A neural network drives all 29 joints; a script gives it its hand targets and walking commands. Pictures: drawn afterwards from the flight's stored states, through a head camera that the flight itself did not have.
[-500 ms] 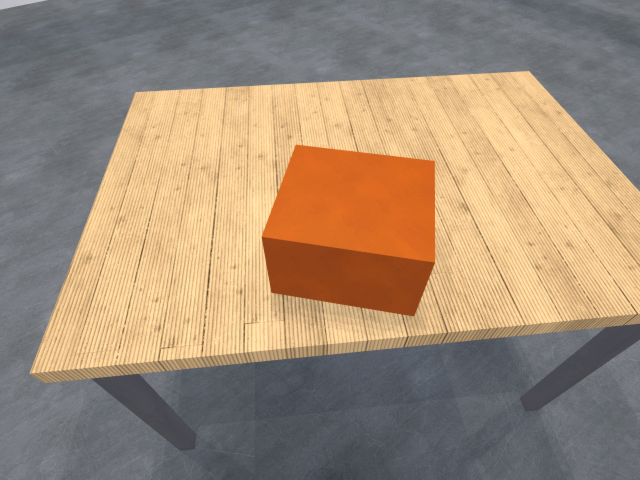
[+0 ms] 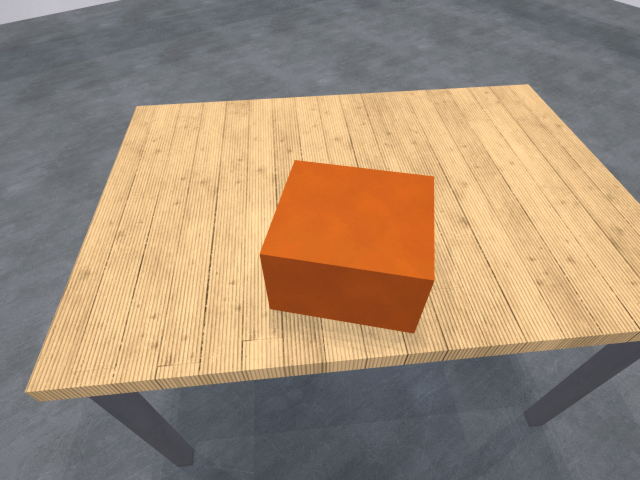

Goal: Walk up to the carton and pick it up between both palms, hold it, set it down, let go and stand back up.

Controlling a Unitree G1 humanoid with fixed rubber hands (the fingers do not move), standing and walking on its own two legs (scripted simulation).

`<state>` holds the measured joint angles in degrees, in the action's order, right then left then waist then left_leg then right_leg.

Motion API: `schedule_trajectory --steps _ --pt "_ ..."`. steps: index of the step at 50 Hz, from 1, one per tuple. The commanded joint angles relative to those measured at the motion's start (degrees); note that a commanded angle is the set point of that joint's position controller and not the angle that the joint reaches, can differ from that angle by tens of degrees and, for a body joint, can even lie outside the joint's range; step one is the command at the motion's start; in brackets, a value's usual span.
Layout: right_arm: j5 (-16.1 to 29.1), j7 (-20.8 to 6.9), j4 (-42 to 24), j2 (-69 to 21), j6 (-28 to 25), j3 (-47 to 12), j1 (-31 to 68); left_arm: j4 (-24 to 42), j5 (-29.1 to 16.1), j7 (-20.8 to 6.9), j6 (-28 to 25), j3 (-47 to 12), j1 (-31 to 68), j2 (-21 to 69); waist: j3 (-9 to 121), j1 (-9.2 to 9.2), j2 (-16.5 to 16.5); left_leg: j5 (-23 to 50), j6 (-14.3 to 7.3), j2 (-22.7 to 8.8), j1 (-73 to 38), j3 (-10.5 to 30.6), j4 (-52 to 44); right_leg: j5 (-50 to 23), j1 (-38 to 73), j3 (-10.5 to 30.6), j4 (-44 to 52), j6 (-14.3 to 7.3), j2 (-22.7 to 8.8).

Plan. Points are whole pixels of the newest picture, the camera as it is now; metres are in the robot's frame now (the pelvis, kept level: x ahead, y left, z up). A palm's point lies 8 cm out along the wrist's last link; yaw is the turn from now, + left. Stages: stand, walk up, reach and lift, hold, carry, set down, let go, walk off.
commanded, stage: walk up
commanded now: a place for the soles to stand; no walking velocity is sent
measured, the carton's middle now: (351, 242) +0.48 -0.02 -0.01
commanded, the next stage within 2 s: reach and lift in 0.14 s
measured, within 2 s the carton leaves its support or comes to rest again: neither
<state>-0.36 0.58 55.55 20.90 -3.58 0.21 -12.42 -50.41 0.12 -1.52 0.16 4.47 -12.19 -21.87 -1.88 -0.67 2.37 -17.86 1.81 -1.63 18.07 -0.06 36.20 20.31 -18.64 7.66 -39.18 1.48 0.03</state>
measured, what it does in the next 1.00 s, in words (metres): stands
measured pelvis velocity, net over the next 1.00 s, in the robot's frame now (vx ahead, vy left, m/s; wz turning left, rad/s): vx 0.00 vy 0.02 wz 0.00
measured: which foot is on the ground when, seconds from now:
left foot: down 0.00-1.00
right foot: down 0.00-1.00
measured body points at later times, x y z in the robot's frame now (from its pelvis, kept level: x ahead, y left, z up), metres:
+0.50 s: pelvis -0.01 +0.01 +0.00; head +0.03 +0.03 +0.44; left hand +0.17 +0.31 -0.09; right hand +0.15 -0.29 -0.09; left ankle +0.02 +0.15 -0.72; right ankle +0.01 -0.14 -0.72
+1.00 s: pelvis +0.00 +0.02 +0.02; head +0.00 +0.03 +0.47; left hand +0.16 +0.30 -0.06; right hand +0.15 -0.24 -0.05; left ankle +0.02 +0.15 -0.72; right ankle +0.01 -0.14 -0.72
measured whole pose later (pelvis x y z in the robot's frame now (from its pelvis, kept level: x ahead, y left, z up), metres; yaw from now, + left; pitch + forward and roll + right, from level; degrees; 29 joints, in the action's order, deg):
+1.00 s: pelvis +0.00 +0.02 +0.02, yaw +0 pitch -7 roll +0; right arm -3.5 0.4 34.3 11.8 -9.1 5.7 -14.5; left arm -26.3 -1.4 -1.5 13.6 1.0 -10.8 -21.8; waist -6.9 -0.7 2.1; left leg -13.3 1.5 -1.6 6.4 0.0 26.4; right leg 13.8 -5.0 7.2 -25.2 3.2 -0.9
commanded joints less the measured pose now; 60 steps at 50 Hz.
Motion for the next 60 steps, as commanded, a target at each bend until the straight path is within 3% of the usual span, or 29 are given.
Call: schedule_trajectory --steps 1,4,5,7,8,9,10,11,12,14,16,18,21,22,24,27,29,34,38,39,42,47,51,52,60 --pt "-0.7 0.9 -2.3 15.9 -1.7 3.8 0.8 2.0 0.7 0.6 -1.3 1.2 3.2 -10.8 5.3 0.83 -4.1 7.0 -7.7 -7.0 -5.4 9.3 -7.9 -9.4 -0.4 1.3 6.2 -5.5 -3.3" --pt "-0.6 0.9 -2.7 15.1 -1.3 3.5 3.8 1.1 1.0 0.6 -1.5 0.9 2.8 -11.0 3.7 0.45 -2.6 5.8 -7.1 -5.5 -2.4 7.7 -7.3 -6.7 0.9 2.7 9.7 -5.9 -3.9" --pt "-0.6 0.8 -3.1 14.8 -1.2 3.4 3.6 1.6 1.0 0.6 -1.6 1.0 2.7 -11.5 3.9 0.59 -0.7 4.7 -6.5 -4.3 -1.7 6.1 -6.6 -5.7 1.5 4.1 11.7 -6.3 -4.7" --pt "-0.6 0.7 -2.9 14.1 -1.3 3.2 3.0 1.9 1.0 0.6 -1.8 1.2 4.0 -11.8 4.6 1.03 0.7 7.3 -5.8 -2.8 -3.3 4.0 -5.6 -8.6 2.1 5.4 11.5 -6.7 -5.5" --pt "-7.9 -1.8 -1.2 8.0 -9.4 14.5 23.1 13.8 -2.6 2.8 10.6 -1.5 24.1 -11.1 -2.6 1.36 -3.1 -10.8 0.6 0.6 0.9 -4.2 -3.3 11.6 -12.0 -13.7 6.1 -3.1 0.4" --pt "-9.1 -3.6 0.4 10.7 -9.5 15.1 20.8 16.1 -1.4 3.5 16.6 -2.8 25.5 -9.4 -6.6 3.65 -4.5 -14.0 -0.1 -0.6 3.7 -4.7 -2.0 11.5 -12.8 -13.4 2.8 -3.6 -0.6" --pt "-8.7 -4.4 -0.9 12.1 -9.8 15.4 18.9 19.3 -1.3 3.7 20.1 -3.2 23.4 -8.3 -5.4 4.72 -3.0 -14.0 -0.7 -1.1 1.4 -5.0 0.0 11.0 -13.3 -12.5 2.9 -4.1 -0.7" --pt "-8.0 -4.3 -2.1 12.2 -9.1 15.5 18.4 21.6 -1.2 3.2 22.1 -3.2 23.0 -7.9 -3.0 5.12 -0.7 -10.8 -0.7 -0.3 -3.4 -5.0 2.5 9.6 -15.1 -11.6 4.7 -4.9 -1.6" --pt "-7.2 -4.1 -3.1 12.9 -8.9 15.8 17.9 26.0 -1.0 3.2 23.3 -2.9 23.0 -8.4 0.4 5.08 -2.2 -7.6 -0.5 -0.5 -6.9 -4.5 3.3 5.8 -14.7 -11.2 4.7 -5.2 -1.7" --pt "-5.7 -3.7 -5.7 12.5 -8.5 15.4 13.9 29.3 0.3 3.1 24.5 -1.2 19.7 -8.2 7.4 4.52 -1.6 -0.3 -0.8 -0.3 -8.8 -5.3 3.2 -5.8 -7.4 -11.1 3.9 -3.6 -0.1" --pt "-4.2 -3.0 -8.2 11.6 -9.0 15.7 12.0 31.6 -0.1 2.8 24.1 0.0 16.2 -8.0 11.4 4.33 -0.3 6.7 -0.7 0.5 -10.8 -4.9 3.2 -15.0 -3.4 -10.7 4.4 -3.3 0.4" --pt "-2.9 -2.7 -9.8 11.5 -10.3 14.9 9.7 32.9 0.9 2.8 23.2 0.4 12.1 -7.4 12.7 4.18 -2.0 12.4 -0.1 0.7 -15.3 -4.2 2.3 -20.2 -1.6 -11.4 5.5 -3.1 1.1" --pt "-2.1 -2.6 -10.6 11.5 -10.8 14.2 8.1 33.2 1.4 2.5 22.8 1.1 8.3 -5.4 11.2 4.10 -1.9 16.5 0.7 0.8 -18.6 -3.4 -0.5 -22.0 1.0 -12.7 7.9 -2.4 1.8" --pt "-1.3 -2.9 -11.2 11.1 -10.9 13.7 7.9 33.9 1.2 2.6 22.3 0.7 8.3 -5.0 10.9 4.05 -3.4 17.3 1.1 1.1 -19.4 -3.5 -1.0 -23.3 0.9 -12.5 8.7 -2.3 1.6" --pt "-0.9 -3.5 -11.4 10.6 -10.4 13.1 8.2 33.9 0.6 2.5 21.9 0.6 8.0 -5.0 9.4 3.42 -3.6 16.8 1.2 1.2 -20.0 -3.8 -3.4 -22.2 2.2 -12.5 10.9 -2.3 2.0" --pt "-0.6 -3.7 -12.1 9.2 -9.5 12.7 7.4 34.1 -0.4 2.1 21.1 -0.3 8.3 -4.1 6.5 3.87 -3.3 16.0 1.2 1.2 -18.2 -3.6 -5.7 -21.2 3.6 -12.5 12.4 -1.9 2.2" --pt "-0.6 -3.3 -13.0 8.3 -8.9 12.3 5.6 33.7 -0.7 1.8 20.4 -0.5 7.8 -4.0 6.0 3.73 -1.4 15.6 0.9 1.5 -17.8 -4.2 -6.9 -21.8 5.2 -12.0 13.7 -1.5 2.2" --pt "0.4 -2.7 -14.9 5.0 -7.8 10.6 3.9 34.7 -1.7 1.1 18.5 -1.0 8.4 -3.9 4.5 3.92 -2.6 14.8 1.1 1.7 -17.9 -4.5 -9.4 -21.2 7.0 -11.3 15.8 -1.1 1.8" --pt "1.0 -1.7 -20.1 2.7 -7.9 9.7 1.7 36.6 -2.3 0.9 15.9 -0.7 7.4 -4.1 4.9 2.86 -1.6 13.5 0.8 2.2 -18.2 -5.4 -11.2 -19.6 8.6 -10.4 18.0 -0.8 1.5" --pt "1.0 -1.4 -21.1 2.3 -8.0 10.2 1.4 37.1 -2.8 0.9 15.4 -1.1 6.9 -4.2 5.2 2.81 -3.0 14.3 1.1 2.1 -18.9 -5.3 -11.4 -19.8 8.9 -10.6 18.0 -0.9 1.7" --pt "1.1 -0.3 -25.0 0.1 -8.2 10.3 -0.7 38.8 -4.0 0.7 13.4 -1.2 5.2 -4.4 4.5 2.76 -3.2 14.3 1.3 2.5 -19.2 -5.8 -12.9 -18.8 10.0 -10.1 19.9 -1.1 1.5" --pt "0.8 1.6 -33.0 -3.2 -8.1 9.7 -2.6 40.6 -6.2 0.4 10.5 -2.0 4.0 -5.2 2.5 1.89 -1.4 9.4 0.8 2.9 -17.5 -6.7 -16.3 -14.0 11.6 -9.0 22.5 -1.1 1.1" --pt "1.0 2.5 -38.6 -4.8 -7.3 9.3 -3.6 42.7 -8.2 0.6 8.8 -2.1 2.6 -5.3 1.9 1.42 -1.9 7.9 1.2 2.5 -16.7 -6.9 -17.9 -12.6 13.0 -8.8 22.6 -1.2 1.2" --pt "1.0 2.8 -38.4 -4.6 -6.8 9.3 -3.7 43.5 -8.3 0.6 8.6 -2.3 2.5 -5.9 1.3 1.58 -3.4 7.7 1.4 2.3 -16.1 -6.6 -18.6 -12.3 13.2 -9.0 22.6 -1.4 1.2" --pt "3.8 3.8 -45.6 -7.6 -5.4 6.3 -8.5 46.9 -10.7 0.1 5.9 -1.1 -2.2 -5.7 1.5 0.17 -4.0 13.5 1.7 3.1 -17.7 -6.9 -18.2 -14.3 14.2 -7.5 24.3 -1.3 0.6"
